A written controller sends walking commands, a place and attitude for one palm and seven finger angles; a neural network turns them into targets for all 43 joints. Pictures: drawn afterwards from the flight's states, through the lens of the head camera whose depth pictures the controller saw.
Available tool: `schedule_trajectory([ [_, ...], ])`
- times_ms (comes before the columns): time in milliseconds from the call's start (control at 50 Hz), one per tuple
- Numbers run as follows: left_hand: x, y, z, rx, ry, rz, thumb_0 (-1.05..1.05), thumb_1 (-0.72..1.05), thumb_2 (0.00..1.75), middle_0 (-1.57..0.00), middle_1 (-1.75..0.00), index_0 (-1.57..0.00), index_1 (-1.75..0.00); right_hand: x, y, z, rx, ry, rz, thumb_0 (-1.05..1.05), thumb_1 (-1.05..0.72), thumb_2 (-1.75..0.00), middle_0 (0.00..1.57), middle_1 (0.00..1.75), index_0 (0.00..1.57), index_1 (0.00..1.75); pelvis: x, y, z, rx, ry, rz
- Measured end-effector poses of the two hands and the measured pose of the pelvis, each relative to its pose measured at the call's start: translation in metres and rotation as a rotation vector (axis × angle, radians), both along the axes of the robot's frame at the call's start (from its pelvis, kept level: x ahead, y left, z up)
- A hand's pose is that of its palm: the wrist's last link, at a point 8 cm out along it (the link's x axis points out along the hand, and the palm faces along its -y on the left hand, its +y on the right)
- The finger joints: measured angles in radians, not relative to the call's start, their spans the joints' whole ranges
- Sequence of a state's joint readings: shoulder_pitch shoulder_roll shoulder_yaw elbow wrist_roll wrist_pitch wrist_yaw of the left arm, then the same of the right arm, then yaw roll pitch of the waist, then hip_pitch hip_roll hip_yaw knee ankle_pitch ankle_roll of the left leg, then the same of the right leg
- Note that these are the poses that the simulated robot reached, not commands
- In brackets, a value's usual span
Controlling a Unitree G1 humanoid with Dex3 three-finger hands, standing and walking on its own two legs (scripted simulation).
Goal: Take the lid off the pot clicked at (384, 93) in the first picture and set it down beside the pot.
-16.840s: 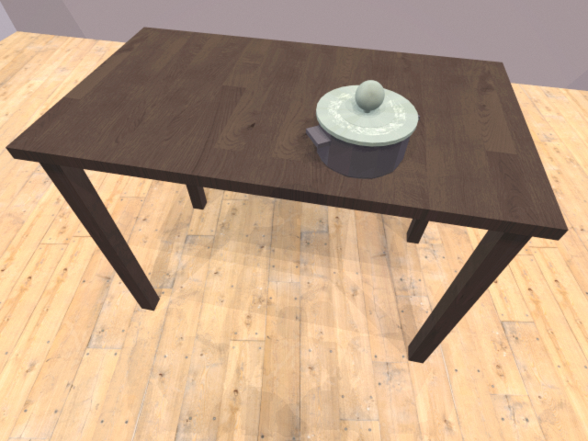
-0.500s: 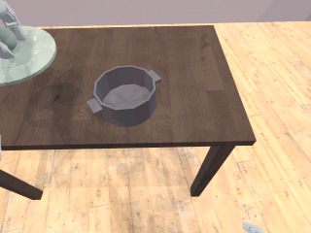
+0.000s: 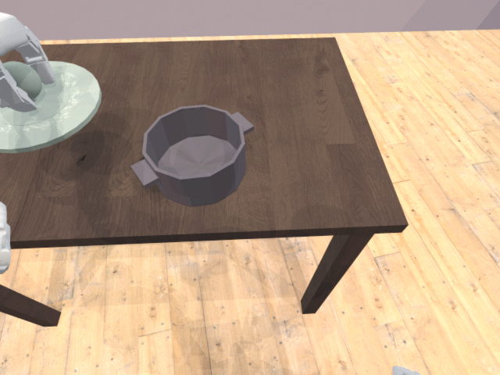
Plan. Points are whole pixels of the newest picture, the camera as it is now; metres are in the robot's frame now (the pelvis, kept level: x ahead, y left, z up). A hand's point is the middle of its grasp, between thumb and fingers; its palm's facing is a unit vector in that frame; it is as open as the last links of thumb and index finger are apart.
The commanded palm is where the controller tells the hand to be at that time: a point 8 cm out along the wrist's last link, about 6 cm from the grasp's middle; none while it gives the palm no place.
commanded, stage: lower the lid onto the table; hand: left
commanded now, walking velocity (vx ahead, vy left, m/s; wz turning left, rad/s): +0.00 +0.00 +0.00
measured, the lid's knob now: (18, 81) +0.49 +0.31 +0.21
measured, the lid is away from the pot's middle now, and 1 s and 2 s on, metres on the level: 0.23 0.22 0.23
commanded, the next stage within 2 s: none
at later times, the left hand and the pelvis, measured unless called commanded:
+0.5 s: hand (16, 111) +0.45 +0.31 +0.19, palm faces -0.35 -0.14 -0.93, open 7.7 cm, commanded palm +0.46 +0.32 +0.27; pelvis +0.00 +0.00 +0.00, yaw +1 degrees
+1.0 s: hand (36, 125) +0.45 +0.30 +0.16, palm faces -0.41 -0.13 -0.90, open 7.7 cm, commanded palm +0.47 +0.32 +0.23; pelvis +0.00 +0.00 +0.00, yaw +0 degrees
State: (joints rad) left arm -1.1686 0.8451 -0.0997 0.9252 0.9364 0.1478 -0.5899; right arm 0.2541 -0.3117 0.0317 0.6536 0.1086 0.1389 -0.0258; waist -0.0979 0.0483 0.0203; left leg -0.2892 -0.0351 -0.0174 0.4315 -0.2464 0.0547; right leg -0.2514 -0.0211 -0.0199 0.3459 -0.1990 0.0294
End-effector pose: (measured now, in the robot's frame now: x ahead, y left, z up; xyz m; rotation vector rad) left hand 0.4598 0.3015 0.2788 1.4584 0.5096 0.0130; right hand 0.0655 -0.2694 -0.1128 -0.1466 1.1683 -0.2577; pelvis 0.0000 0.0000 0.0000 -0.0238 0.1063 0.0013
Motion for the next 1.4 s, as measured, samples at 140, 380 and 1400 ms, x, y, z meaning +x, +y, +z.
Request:
schedule_trajectory([
  [140, -0.001, 0.007, -0.012, -0.005, 0.021, 0.003, 0.01, 0.24, 0.67, -0.67, -0.96, -0.67, -0.96, 0.001, -0.001, 0.0, -0.006, 0.008, 0.002, 0.01, -0.9, -0.9, 0.2, 0.3, 0.21, 0.3, 0.001, 0.0, 0.0, -0.002, 0.004, 0.002],
  [380, -0.007, 0.011, -0.024, -0.005, 0.038, -0.012, 0.01, 0.24, 0.67, -0.67, -0.96, -0.67, -0.96, 0.006, -0.001, 0.0, -0.009, 0.009, 0.018, 0.01, -0.9, -0.9, 0.2, 0.3, 0.21, 0.3, 0.001, 0.001, -0.001, -0.004, 0.005, 0.011],
  [1400, 0.0, 0.014, -0.097, -0.047, 0.176, -0.09, 0.01, 0.25, 0.67, -0.66, -0.96, -0.66, -0.96, -0.037, -0.003, -0.001, -0.062, 0.105, -0.046, 0.01, -0.9, -0.9, 0.21, 0.3, 0.21, 0.3, -0.003, 0.006, -0.006, -0.014, 0.043, -0.004],
])
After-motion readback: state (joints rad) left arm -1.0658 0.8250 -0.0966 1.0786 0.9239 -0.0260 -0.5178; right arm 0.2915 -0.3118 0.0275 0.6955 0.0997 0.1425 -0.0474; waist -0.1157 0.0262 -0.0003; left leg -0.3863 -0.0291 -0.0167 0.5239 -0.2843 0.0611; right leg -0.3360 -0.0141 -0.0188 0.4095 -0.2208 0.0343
